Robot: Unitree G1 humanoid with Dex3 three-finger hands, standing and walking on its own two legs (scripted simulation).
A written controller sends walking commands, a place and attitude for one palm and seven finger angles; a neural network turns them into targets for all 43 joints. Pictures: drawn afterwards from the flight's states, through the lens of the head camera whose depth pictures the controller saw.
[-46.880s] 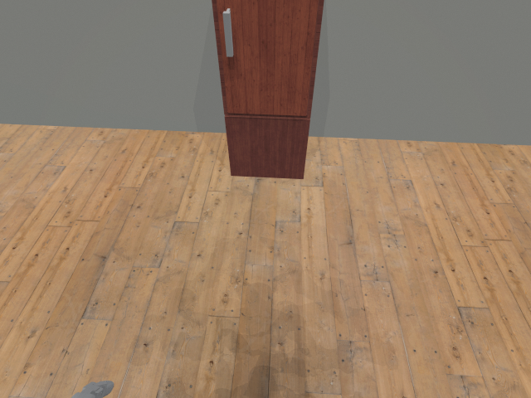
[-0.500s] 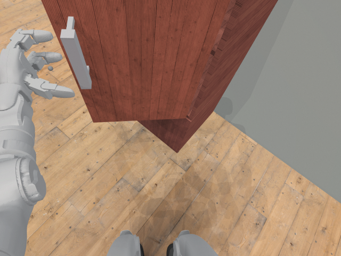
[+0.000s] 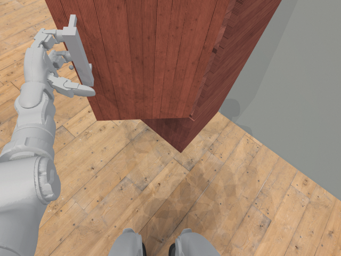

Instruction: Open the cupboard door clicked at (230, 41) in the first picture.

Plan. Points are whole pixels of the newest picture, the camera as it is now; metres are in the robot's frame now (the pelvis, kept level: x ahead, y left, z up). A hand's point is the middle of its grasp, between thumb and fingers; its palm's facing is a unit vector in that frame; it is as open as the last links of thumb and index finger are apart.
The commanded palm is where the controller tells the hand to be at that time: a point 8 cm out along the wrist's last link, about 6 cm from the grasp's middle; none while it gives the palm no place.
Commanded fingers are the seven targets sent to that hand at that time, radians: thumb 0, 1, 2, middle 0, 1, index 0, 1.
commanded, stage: slide the fingers in behind the handle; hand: left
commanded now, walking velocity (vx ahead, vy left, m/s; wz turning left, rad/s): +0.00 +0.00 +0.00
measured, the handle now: (81, 53) +0.56 +0.17 +0.08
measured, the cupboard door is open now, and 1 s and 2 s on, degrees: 46 46 48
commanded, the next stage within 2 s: close the thumb around the handle in 0.80 s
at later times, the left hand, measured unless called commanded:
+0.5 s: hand (87, 64) +0.52 +0.15 +0.09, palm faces +0.03 -1.00 +0.02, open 13.9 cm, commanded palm +0.50 +0.20 +0.09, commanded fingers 0.00 -0.50 0.30 -0.30 -1.20 -0.30 -1.20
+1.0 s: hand (85, 66) +0.52 +0.15 +0.09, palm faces +0.04 -1.00 -0.02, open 13.7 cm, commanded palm +0.50 +0.19 +0.09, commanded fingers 0.00 -0.16 0.44 -0.32 -1.24 -0.32 -1.24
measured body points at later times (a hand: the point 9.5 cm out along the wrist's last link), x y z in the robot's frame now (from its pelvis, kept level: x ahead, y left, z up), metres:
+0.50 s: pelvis +0.00 -0.01 +0.00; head +0.12 +0.00 +0.43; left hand +0.51 +0.20 +0.09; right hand -0.02 -0.28 -0.11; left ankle +0.02 +0.07 -0.67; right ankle -0.01 -0.10 -0.67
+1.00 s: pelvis +0.00 -0.01 +0.00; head +0.13 +0.00 +0.43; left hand +0.52 +0.21 +0.09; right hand -0.01 -0.28 -0.11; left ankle +0.02 +0.07 -0.67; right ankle -0.01 -0.10 -0.67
